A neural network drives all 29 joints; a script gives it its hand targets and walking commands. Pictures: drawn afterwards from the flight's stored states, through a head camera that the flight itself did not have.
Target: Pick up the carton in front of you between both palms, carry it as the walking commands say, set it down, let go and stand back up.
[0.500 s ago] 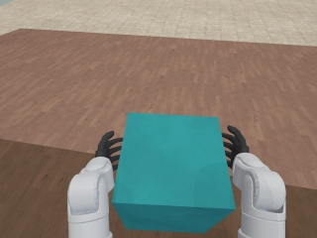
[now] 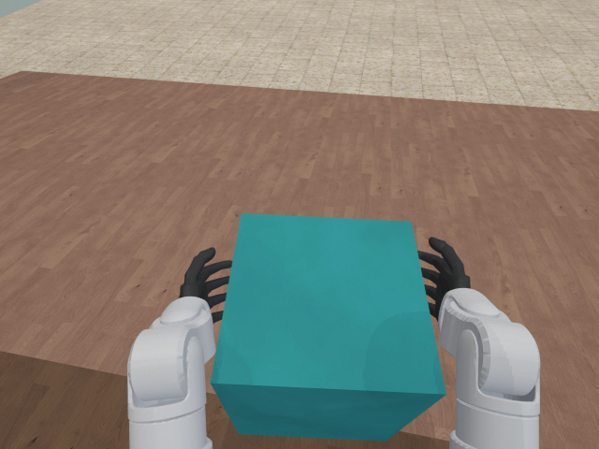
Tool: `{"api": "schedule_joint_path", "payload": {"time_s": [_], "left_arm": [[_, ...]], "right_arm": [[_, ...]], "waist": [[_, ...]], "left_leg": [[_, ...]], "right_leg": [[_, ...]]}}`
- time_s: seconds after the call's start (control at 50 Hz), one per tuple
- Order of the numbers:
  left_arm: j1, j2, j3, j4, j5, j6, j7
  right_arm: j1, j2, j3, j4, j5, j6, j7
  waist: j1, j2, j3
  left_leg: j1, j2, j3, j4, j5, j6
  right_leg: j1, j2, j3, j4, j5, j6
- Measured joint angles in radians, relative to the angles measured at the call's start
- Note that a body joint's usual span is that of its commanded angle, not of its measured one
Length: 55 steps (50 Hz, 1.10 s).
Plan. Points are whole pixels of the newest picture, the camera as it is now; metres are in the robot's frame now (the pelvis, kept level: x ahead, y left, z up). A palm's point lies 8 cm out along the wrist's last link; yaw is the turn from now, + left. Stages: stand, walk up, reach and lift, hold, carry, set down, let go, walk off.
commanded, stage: carry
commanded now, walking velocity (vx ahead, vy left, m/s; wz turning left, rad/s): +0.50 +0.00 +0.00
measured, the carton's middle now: (318, 335) +0.27 +0.00 +0.03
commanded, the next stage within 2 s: none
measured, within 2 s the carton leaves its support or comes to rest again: neither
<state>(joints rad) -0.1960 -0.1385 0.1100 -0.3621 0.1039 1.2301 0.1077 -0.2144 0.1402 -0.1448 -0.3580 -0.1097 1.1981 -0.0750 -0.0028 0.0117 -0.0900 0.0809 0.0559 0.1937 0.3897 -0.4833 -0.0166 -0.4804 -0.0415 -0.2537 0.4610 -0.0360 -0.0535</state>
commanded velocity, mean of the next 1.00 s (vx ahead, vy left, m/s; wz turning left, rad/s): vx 0.50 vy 0.00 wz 0.00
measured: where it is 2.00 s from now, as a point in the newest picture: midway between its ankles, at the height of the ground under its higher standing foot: (309, 242)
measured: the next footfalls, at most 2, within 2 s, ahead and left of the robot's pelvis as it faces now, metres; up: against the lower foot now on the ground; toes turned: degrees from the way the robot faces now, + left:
left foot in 0.48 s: +0.47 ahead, +0.09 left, -0.01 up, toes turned +7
right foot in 0.92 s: +0.73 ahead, -0.07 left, -0.04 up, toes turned -6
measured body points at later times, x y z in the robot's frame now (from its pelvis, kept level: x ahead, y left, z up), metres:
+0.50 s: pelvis +0.32 +0.01 -0.01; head +0.35 +0.02 +0.44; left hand +0.70 +0.15 +0.11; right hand +0.70 -0.15 +0.13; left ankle +0.44 +0.08 -0.72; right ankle +0.14 -0.08 -0.70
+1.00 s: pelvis +0.65 -0.02 -0.03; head +0.71 -0.02 +0.41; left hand +1.04 +0.12 +0.08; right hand +1.05 -0.18 +0.08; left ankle +0.50 +0.10 -0.65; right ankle +0.69 -0.07 -0.76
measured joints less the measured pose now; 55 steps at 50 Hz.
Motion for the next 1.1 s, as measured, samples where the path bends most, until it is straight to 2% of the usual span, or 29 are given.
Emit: {"api": "schedule_joint_path", "payload": {"time_s": [0.02,0.06,0.08,0.12,0.18,0.28,0.36,0.44,0.48,0.5,0.52,0.56,0.6,0.66,0.74,0.86,0.9,0.92,0.96,1.0,1.04,1.1], "left_arm": [[-0.01,-0.002,-0.003,0.025,0.002,-0.006,0.0],[-0.037,-0.006,-0.004,0.067,0.009,-0.007,0.001],[-0.045,-0.008,-0.002,0.078,0.01,-0.006,0.002],[-0.054,-0.01,0.007,0.08,0.007,-0.004,0.004],[-0.074,-0.003,0.025,0.072,-0.002,-0.011,0.005],[-0.178,0.043,0.025,0.143,-0.027,-0.027,0.017],[-0.306,0.09,0.018,0.243,-0.043,-0.019,0.024],[-0.43,0.127,0.018,0.365,-0.054,0.006,0.033],[-0.484,0.152,0.027,0.427,-0.059,0.017,0.033],[-0.512,0.168,0.033,0.46,-0.066,0.017,0.033],[-0.535,0.182,0.038,0.492,-0.074,0.018,0.033],[-0.564,0.194,0.053,0.541,-0.079,0.025,0.033],[-0.582,0.19,0.068,0.562,-0.073,0.034,0.034],[-0.597,0.169,0.09,0.545,-0.06,0.033,0.04],[-0.585,0.139,0.129,0.467,-0.044,0.017,0.041],[-0.531,0.11,0.16,0.343,-0.041,0.006,0.041],[-0.536,0.106,0.155,0.346,-0.036,0.002,0.039],[-0.543,0.103,0.148,0.362,-0.028,-0.004,0.038],[-0.555,0.096,0.131,0.409,-0.011,-0.022,0.037],[-0.552,0.104,0.111,0.458,-0.009,-0.018,0.036],[-0.53,0.114,0.094,0.47,-0.021,-0.002,0.036],[-0.511,0.126,0.09,0.438,-0.045,0.008,0.039]], "right_arm": [[-0.006,-0.006,-0.008,0.011,0.0,0.003,0.0],[-0.02,-0.018,-0.023,0.034,0.003,0.01,0.001],[-0.027,-0.021,-0.027,0.04,0.003,0.014,0.001],[-0.043,-0.015,-0.038,0.047,0.002,0.018,0.001],[-0.082,-0.004,-0.045,0.055,-0.005,0.009,0.001],[-0.178,-0.044,-0.037,0.118,-0.008,-0.007,-0.006],[-0.295,-0.099,-0.046,0.202,0.009,0.007,-0.016],[-0.413,-0.149,-0.066,0.336,0.035,0.018,-0.018],[-0.477,-0.158,-0.072,0.426,0.039,0.01,-0.019],[-0.506,-0.159,-0.074,0.467,0.038,0.0,-0.021],[-0.531,-0.16,-0.075,0.508,0.037,-0.008,-0.023],[-0.554,-0.16,-0.077,0.563,0.042,-0.015,-0.029],[-0.555,-0.163,-0.079,0.573,0.057,-0.009,-0.037],[-0.558,-0.168,-0.089,0.543,0.075,-0.003,-0.052],[-0.563,-0.146,-0.12,0.483,0.076,-0.017,-0.06],[-0.538,-0.105,-0.13,0.391,0.068,-0.031,-0.062],[-0.537,-0.114,-0.127,0.384,0.069,-0.029,-0.06],[-0.538,-0.128,-0.123,0.392,0.07,-0.028,-0.056],[-0.552,-0.163,-0.116,0.435,0.076,-0.032,-0.044],[-0.546,-0.172,-0.113,0.48,0.076,-0.028,-0.04],[-0.528,-0.163,-0.11,0.486,0.067,-0.01,-0.04],[-0.525,-0.147,-0.109,0.456,0.053,0.007,-0.042]], "waist": [[0.011,0.018,0.003],[0.027,0.022,0.024],[0.032,0.019,0.037],[0.041,0.01,0.06],[0.049,0.005,0.08],[0.052,0.001,0.079],[0.046,-0.004,0.073],[0.035,-0.013,0.05],[0.013,-0.023,0.047],[-0.002,-0.037,0.061],[-0.014,-0.039,0.076],[-0.032,-0.037,0.108],[-0.039,-0.038,0.133],[-0.041,-0.031,0.164],[-0.049,-0.019,0.182],[-0.052,-0.028,0.154],[-0.043,-0.04,0.132],[-0.034,-0.043,0.119],[-0.004,-0.008,0.113],[0.01,-0.007,0.117],[0.027,-0.025,0.124],[0.051,-0.036,0.149]], "left_leg": [[-0.048,0.03,-0.012,0.148,-0.01,0.002],[-0.218,0.023,-0.096,0.529,0.011,0.017],[-0.305,0.011,-0.123,0.679,0.021,0.029],[-0.453,0.001,-0.141,0.826,0.071,0.047],[-0.615,0.019,-0.139,0.798,0.151,0.055],[-0.757,0.046,-0.127,0.579,0.269,0.049],[-0.763,0.042,-0.095,0.363,0.375,0.059],[-0.689,0.002,-0.048,0.191,0.414,0.085],[-0.63,-0.027,-0.024,0.148,0.427,0.117],[-0.639,-0.034,-0.012,0.198,0.453,0.146],[-0.643,-0.033,-0.008,0.242,0.451,0.164],[-0.618,-0.037,-0.006,0.263,0.412,0.17],[-0.577,-0.045,-0.005,0.232,0.386,0.16],[-0.517,-0.054,-0.005,0.18,0.364,0.157],[-0.444,-0.057,-0.017,0.15,0.305,0.148],[-0.312,-0.063,-0.033,0.197,0.136,0.106],[-0.285,-0.067,-0.035,0.3,0.052,0.091],[-0.294,-0.066,-0.038,0.395,0.019,0.083],[-0.38,-0.061,-0.113,0.648,-0.056,0.075],[-0.487,-0.078,-0.166,0.84,-0.072,0.075],[-0.58,-0.076,-0.173,0.878,-0.023,0.07],[-0.693,-0.051,-0.178,0.784,0.054,0.063]], "right_leg": [[0.001,0.01,-0.01,0.046,-0.028,-0.029],[0.009,0.011,-0.015,0.11,-0.119,-0.055],[0.029,0.011,-0.015,0.104,-0.144,-0.057],[0.078,0.011,-0.011,0.065,-0.156,-0.041],[0.15,0.018,0.002,0.001,-0.172,-0.039],[0.263,0.024,0.023,-0.062,-0.226,-0.023],[0.344,0.025,0.037,-0.069,-0.299,0.003],[0.414,0.018,0.049,-0.025,-0.409,0.04],[0.396,-0.008,0.063,0.13,-0.488,0.049],[0.349,-0.023,0.092,0.272,-0.48,0.045],[0.285,-0.011,0.139,0.437,-0.483,0.041],[0.15,0.02,0.204,0.7,-0.466,0.018],[0.03,0.03,0.229,0.797,-0.423,0.001],[-0.102,0.013,0.231,0.738,-0.372,-0.003],[-0.193,-0.003,0.227,0.54,-0.299,0.001],[-0.125,0.023,0.188,0.122,0.038,0.004],[-0.04,0.036,0.149,-0.017,0.185,-0.008],[-0.004,0.037,0.141,-0.022,0.201,-0.028],[0.0,0.067,0.134,0.073,0.013,-0.05],[0.008,0.074,0.13,0.13,-0.07,-0.054],[0.039,0.07,0.133,0.132,-0.095,-0.046],[0.096,0.072,0.139,0.114,-0.138,-0.053]]}}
